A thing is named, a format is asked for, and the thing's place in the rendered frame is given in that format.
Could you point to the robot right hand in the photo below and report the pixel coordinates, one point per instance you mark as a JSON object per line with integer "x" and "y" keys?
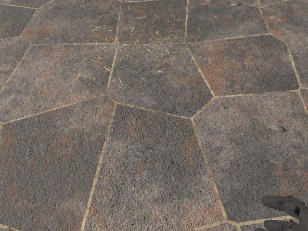
{"x": 291, "y": 206}

